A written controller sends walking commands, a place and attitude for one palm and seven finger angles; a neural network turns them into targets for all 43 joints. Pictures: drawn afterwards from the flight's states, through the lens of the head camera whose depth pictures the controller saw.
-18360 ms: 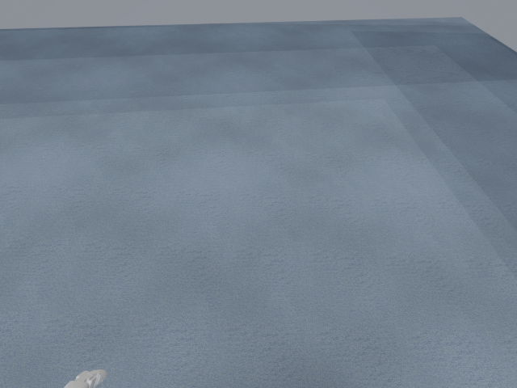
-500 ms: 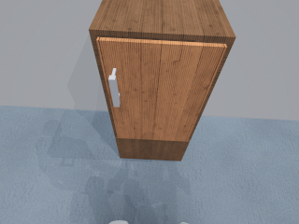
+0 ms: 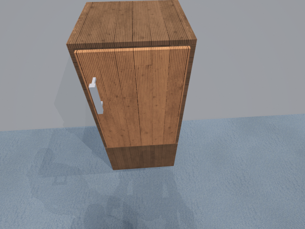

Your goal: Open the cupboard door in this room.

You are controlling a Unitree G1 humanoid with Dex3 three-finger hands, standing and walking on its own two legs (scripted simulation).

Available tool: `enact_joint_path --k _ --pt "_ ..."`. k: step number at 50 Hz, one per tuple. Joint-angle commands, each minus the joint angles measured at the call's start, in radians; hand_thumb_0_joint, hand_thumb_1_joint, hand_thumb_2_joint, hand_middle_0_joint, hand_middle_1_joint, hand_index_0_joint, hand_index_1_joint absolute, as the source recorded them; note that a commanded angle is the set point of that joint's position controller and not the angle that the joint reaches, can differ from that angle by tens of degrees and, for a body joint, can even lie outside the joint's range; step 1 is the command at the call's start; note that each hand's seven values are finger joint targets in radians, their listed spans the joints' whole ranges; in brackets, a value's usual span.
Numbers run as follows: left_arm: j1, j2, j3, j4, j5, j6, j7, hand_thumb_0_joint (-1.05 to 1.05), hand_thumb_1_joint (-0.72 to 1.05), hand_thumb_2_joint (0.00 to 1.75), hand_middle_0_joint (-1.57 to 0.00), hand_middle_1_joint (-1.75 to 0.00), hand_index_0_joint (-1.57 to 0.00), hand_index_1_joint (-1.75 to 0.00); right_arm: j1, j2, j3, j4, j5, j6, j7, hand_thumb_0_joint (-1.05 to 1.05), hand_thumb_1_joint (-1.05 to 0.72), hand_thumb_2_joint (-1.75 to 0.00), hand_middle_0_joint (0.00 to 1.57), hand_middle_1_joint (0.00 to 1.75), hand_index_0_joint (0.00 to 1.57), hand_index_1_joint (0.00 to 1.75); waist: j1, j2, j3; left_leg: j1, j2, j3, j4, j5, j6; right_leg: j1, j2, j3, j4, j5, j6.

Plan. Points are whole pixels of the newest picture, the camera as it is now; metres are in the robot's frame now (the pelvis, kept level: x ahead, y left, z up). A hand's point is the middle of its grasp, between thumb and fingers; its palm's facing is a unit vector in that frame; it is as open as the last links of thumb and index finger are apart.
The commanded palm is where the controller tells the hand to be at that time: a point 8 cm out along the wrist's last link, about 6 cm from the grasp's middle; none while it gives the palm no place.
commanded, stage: come to a stop and stand still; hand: left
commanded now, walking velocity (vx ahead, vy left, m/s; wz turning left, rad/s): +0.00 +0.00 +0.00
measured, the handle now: (97, 96) +0.58 +0.23 -0.01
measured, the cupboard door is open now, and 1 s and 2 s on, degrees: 0 0 0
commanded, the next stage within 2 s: look again from close up in 0.42 s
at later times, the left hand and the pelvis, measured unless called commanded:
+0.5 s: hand out of the picture -0.03 +0.12 -0.17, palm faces +0.07 -0.99 -0.15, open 7.3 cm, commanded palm none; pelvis -0.01 -0.03 +0.01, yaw +1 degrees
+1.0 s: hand out of the picture -0.06 +0.19 -0.18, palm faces +0.06 -0.98 -0.18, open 7.4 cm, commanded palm none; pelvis -0.05 +0.01 +0.00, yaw +1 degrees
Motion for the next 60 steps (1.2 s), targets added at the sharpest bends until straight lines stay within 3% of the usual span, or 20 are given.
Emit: enact_joint_path --k 1,2,3,5,7,10,13,15,17,25,26,27,28,30,33,36,39,44,54,60 --pt "0.045 0.178 0.013 -0.031 0.005 -0.008 0.022 0.0 0.9 0.9 -0.2 -0.3 -0.2 -0.3 -0.044 -0.035 -0.003 -0.074 -0.002 -0.003 0.01 0.0 -0.9 -0.9 0.2 0.3 0.2 0.3 0.046 -0.191 0.091 -0.037 0.001 -0.043 0.097 -0.274 -0.005 -0.192 -0.27 0.255 -0.396 -0.38 -0.132" --pt "0.016 0.162 0.018 -0.041 0.006 -0.013 0.026 0.0 0.9 0.9 -0.2 -0.3 -0.2 -0.3 -0.032 -0.035 -0.008 -0.063 -0.008 0.011 0.009 0.0 -0.9 -0.9 0.2 0.3 0.2 0.3 0.044 -0.294 0.115 -0.026 0.007 -0.058 0.164 -0.271 0.0 -0.269 -0.237 0.263 -0.419 -0.429 -0.134" --pt "-0.001 0.137 0.015 -0.042 0.006 -0.012 0.028 0.0 0.9 0.9 -0.2 -0.3 -0.2 -0.3 -0.011 -0.04 -0.008 -0.042 -0.011 0.014 0.007 0.0 -0.9 -0.9 0.2 0.3 0.2 0.3 0.039 -0.273 0.167 -0.036 0.006 -0.067 0.212 -0.243 0.005 -0.286 -0.219 0.243 -0.403 -0.361 -0.136" --pt "-0.008 0.094 0.007 -0.036 0.003 -0.019 0.028 0.0 0.9 0.9 -0.2 -0.3 -0.2 -0.3 0.066 -0.021 -0.003 -0.003 -0.01 0.008 0.005 0.0 -0.9 -0.9 0.2 0.3 0.2 0.3 0.013 -0.2 0.153 -0.03 0.007 -0.058 0.239 -0.19 0.009 -0.221 -0.17 0.152 -0.328 -0.153 -0.138" --pt "0.026 0.083 0.002 -0.025 -0.001 -0.026 0.026 0.0 0.9 0.9 -0.2 -0.3 -0.2 -0.3 0.088 -0.006 0.003 0.013 -0.005 -0.002 0.004 0.0 -0.9 -0.9 0.2 0.3 0.2 0.3 0.018 -0.153 0.124 -0.019 0.006 -0.045 0.197 -0.17 0.005 -0.155 -0.15 0.109 -0.276 -0.038 -0.134" --pt "0.072 0.069 -0.005 -0.004 -0.005 -0.033 0.025 0.0 0.9 0.9 -0.2 -0.3 -0.2 -0.3 0.091 -0.004 0.013 0.02 -0.005 -0.012 -0.006 0.0 -0.9 -0.9 0.2 0.3 0.2 0.3 0.029 -0.128 0.089 0.056 0.012 -0.051 0.061 -0.108 0.003 -0.13 -0.146 0.119 -0.222 0.054 -0.13" --pt "0.097 0.038 -0.014 0.007 -0.016 -0.033 0.025 0.0 0.9 0.9 -0.2 -0.3 -0.2 -0.3 0.112 -0.028 0.021 0.043 -0.001 -0.038 -0.016 0.0 -0.9 -0.9 0.2 0.3 0.2 0.3 0.039 -0.022 0.019 0.146 0.065 -0.119 -0.078 0.128 0.022 -0.082 -0.063 0.07 -0.136 0.163 -0.07" --pt "0.113 0.035 -0.014 0.017 -0.016 -0.036 0.026 0.0 0.9 0.9 -0.2 -0.3 -0.2 -0.3 0.097 -0.039 0.024 0.048 -0.001 -0.044 -0.025 0.0 -0.9 -0.9 0.2 0.3 0.2 0.3 0.047 -0.026 -0.01 0.161 0.076 -0.111 -0.07 0.164 0.026 -0.038 -0.054 0.067 -0.131 0.255 -0.061" --pt "0.11 0.05 -0.013 0.029 -0.016 -0.03 0.028 0.0 0.9 0.9 -0.2 -0.3 -0.2 -0.3 0.081 -0.035 0.025 0.057 0.004 -0.045 -0.023 0.0 -0.9 -0.9 0.2 0.3 0.2 0.3 0.05 0.085 -0.026 0.144 0.072 -0.108 -0.084 0.19 0.027 0.021 -0.057 0.05 -0.119 0.258 -0.052" --pt "0.14 0.028 -0.022 0.056 -0.008 -0.034 0.029 0.0 0.9 0.9 -0.2 -0.3 -0.2 -0.3 0.055 -0.017 0.027 0.049 0.006 -0.036 -0.024 0.0 -0.9 -0.9 0.2 0.3 0.2 0.3 0.037 -0.016 0.052 0.155 0.057 -0.092 -0.121 0.052 0.021 -0.046 -0.058 0.058 -0.184 0.157 -0.05" --pt "0.254 0.06 -0.018 0.083 0.01 -0.069 0.071 0.0 0.9 0.9 -0.2 -0.3 -0.2 -0.3 -0.063 -0.055 0.028 -0.025 0.01 -0.057 -0.01 0.0 -0.9 -0.9 0.2 0.3 0.2 0.3 0.092 -0.038 0.046 0.04 0.042 -0.034 0.147 0.027 -0.005 -0.017 -0.136 0.156 -0.154 0.721 -0.004" --pt "0.222 0.104 -0.017 0.058 0.008 -0.081 0.066 0.0 0.9 0.9 -0.2 -0.3 -0.2 -0.3 -0.026 -0.018 0.039 -0.075 0.012 -0.044 -0.003 0.0 -0.9 -0.9 0.2 0.3 0.2 0.3 0.026 -0.08 0.022 0.006 0.008 -0.039 0.124 -0.125 0.008 0.057 -0.188 0.12 -0.115 0.935 -0.037" --pt "0.229 0.076 -0.016 0.036 0.008 -0.078 0.06 0.0 0.9 0.9 -0.2 -0.3 -0.2 -0.3 0.036 0.022 0.036 -0.069 0.004 -0.046 -0.007 0.0 -0.9 -0.9 0.2 0.3 0.2 0.3 0.026 -0.115 -0.079 0.037 -0.009 -0.04 0.101 -0.163 0.031 0.109 -0.178 0.116 -0.067 0.927 -0.056" --pt "0.192 0.04 -0.024 0.026 0.003 -0.065 0.057 0.0 0.9 0.9 -0.2 -0.3 -0.2 -0.3 0.076 -0.013 0.031 -0.053 0.003 -0.05 -0.01 0.0 -0.9 -0.9 0.2 0.3 0.2 0.3 0.011 -0.148 -0.123 0.096 0.014 -0.06 0.034 -0.036 0.035 0.068 -0.12 0.05 -0.051 0.586 -0.083" --pt "0.177 0.021 -0.026 0.003 0.006 -0.052 0.045 0.0 0.9 0.9 -0.2 -0.3 -0.2 -0.3 0.069 -0.038 0.034 -0.058 -0.004 -0.052 -0.008 0.0 -0.9 -0.9 0.2 0.3 0.2 0.3 0.024 0.026 0.007 0.069 0.05 -0.094 -0.006 0.058 0.046 -0.067 -0.052 0.04 -0.067 0.178 -0.07" --pt "0.191 0.03 -0.027 -0.001 0.009 -0.042 0.036 0.0 0.9 0.9 -0.2 -0.3 -0.2 -0.3 0.045 -0.044 0.037 -0.083 -0.003 -0.044 -0.006 0.0 -0.9 -0.9 0.2 0.3 0.2 0.3 0.035 0.033 0.112 -0.024 0.039 -0.118 -0.069 -0.109 0.05 -0.12 -0.041 0.055 -0.103 -0.008 -0.068" --pt "0.196 0.03 -0.027 -0.013 0.011 -0.036 0.032 0.0 0.9 0.9 -0.2 -0.3 -0.2 -0.3 0.062 -0.058 0.035 -0.091 -0.006 -0.045 -0.005 0.0 -0.9 -0.9 0.2 0.3 0.2 0.3 0.035 0.003 0.124 -0.063 0.042 -0.144 -0.116 -0.221 0.058 -0.121 -0.034 0.044 -0.096 -0.053 -0.062" --pt "0.221 0.026 -0.024 -0.031 0.013 -0.028 0.026 0.0 0.9 0.9 -0.2 -0.3 -0.2 -0.3 0.055 -0.081 0.031 -0.106 -0.009 -0.052 -0.005 0.0 -0.9 -0.9 0.2 0.3 0.2 0.3 0.052 0.059 0.086 -0.113 0.066 -0.199 -0.204 -0.34 0.074 -0.061 -0.021 0.011 -0.041 0.007 -0.053" --pt "0.233 0.021 -0.025 -0.036 0.012 -0.032 0.025 0.0 0.9 0.9 -0.2 -0.3 -0.2 -0.3 0.087 -0.07 0.032 -0.083 -0.004 -0.054 -0.004 0.0 -0.9 -0.9 0.2 0.3 0.2 0.3 0.052 -0.006 0.064 -0.093 0.057 -0.185 -0.191 -0.291 0.077 -0.056 -0.035 0.024 -0.056 0.031 -0.051" --pt "0.267 0.005 -0.016 -0.034 0.023 -0.028 0.014 0.0 0.9 0.9 -0.2 -0.3 -0.2 -0.3 0.097 -0.092 0.017 -0.071 -0.013 -0.039 -0.002 0.0 -0.9 -0.9 0.2 0.3 0.2 0.3 0.054 0.037 0.107 -0.136 0.096 -0.233 -0.231 -0.558 0.113 -0.107 0.012 -0.015 0.013 -0.164 -0.06"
